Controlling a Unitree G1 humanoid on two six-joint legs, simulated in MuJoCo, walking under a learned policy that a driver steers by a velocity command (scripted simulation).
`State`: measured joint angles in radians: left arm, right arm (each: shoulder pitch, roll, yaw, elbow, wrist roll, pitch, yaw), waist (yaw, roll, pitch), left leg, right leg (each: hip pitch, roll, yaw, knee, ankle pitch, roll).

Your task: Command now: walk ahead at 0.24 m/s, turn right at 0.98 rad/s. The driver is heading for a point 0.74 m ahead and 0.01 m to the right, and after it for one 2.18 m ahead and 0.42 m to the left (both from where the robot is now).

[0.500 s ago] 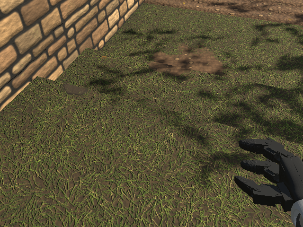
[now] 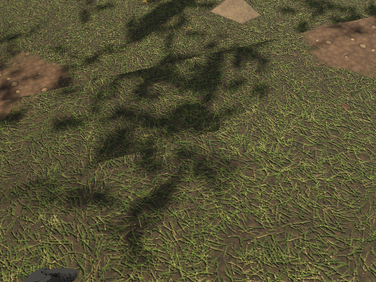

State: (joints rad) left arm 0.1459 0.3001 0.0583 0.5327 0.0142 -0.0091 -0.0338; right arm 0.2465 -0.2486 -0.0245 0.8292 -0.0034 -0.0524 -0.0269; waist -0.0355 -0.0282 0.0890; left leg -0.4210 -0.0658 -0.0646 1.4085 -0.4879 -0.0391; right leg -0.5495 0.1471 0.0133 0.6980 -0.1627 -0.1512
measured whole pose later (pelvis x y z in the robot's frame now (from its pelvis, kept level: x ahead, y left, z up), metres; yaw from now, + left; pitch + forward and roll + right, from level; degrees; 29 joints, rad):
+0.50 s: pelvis +0.19 +0.10 +0.03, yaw -25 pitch +1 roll +1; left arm 0.23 0.30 0.05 0.56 -0.04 0.02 0.03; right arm 0.40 -0.28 -0.06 0.77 0.01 -0.09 0.01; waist -0.07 -0.04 -0.05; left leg -0.13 -0.07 -0.01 0.51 -0.39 0.06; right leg -0.66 0.06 0.23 1.14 -0.18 -0.05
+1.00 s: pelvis +0.50 -0.15 -0.12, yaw -22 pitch +3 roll +3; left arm -0.13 0.23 0.02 0.51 -0.04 -0.13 -0.08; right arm 0.78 -0.19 -0.03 1.06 0.00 -0.02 -0.02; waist -0.18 -0.07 0.02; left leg 0.37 0.05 -0.11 0.78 -0.65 0.00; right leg -0.49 -0.07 0.07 0.43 0.40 -0.02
